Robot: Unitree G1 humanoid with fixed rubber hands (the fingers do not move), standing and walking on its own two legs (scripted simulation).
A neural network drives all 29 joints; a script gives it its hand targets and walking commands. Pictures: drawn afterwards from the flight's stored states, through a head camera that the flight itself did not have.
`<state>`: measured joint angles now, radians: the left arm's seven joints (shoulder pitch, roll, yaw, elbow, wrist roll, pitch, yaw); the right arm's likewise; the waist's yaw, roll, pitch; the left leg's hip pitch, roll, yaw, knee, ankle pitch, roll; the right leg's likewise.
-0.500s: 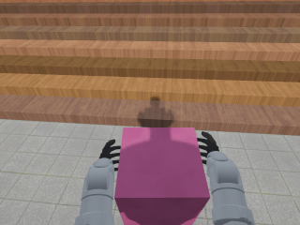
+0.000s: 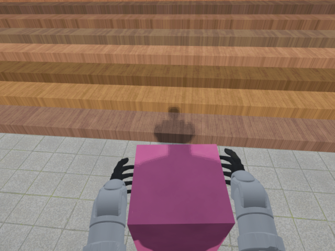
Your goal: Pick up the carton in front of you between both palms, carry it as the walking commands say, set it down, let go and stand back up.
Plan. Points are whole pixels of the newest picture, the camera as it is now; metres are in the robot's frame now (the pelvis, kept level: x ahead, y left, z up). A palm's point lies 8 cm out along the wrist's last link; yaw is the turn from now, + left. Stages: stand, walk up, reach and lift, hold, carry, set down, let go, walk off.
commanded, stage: hold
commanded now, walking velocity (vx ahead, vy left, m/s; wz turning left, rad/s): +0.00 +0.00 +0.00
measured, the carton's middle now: (176, 202) +0.28 +0.00 -0.03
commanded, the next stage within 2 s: carry in 0.18 s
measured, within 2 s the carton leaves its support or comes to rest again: neither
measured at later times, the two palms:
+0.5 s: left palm (132, 163) +0.32 +0.11 +0.09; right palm (253, 160) +0.31 -0.19 +0.09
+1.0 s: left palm (131, 114) +0.52 +0.13 +0.09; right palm (227, 119) +0.48 -0.17 +0.09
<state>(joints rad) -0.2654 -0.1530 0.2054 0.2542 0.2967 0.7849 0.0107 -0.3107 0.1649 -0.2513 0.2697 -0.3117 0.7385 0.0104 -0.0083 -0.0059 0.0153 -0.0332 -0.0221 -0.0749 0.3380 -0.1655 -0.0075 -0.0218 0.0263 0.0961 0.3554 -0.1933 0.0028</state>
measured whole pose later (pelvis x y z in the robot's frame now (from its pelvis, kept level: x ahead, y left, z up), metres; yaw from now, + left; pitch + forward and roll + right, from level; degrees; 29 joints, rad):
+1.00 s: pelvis +0.28 +0.00 +0.00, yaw -4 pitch +4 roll -1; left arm 0.03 -0.13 0.07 -0.44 0.01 1.14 0.20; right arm 0.06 0.13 -0.04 -0.47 0.01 1.15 -0.20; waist -0.04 0.02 -0.18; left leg -0.12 0.01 0.24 0.27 -0.23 0.06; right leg -0.62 -0.11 -0.11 0.83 -0.20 -0.01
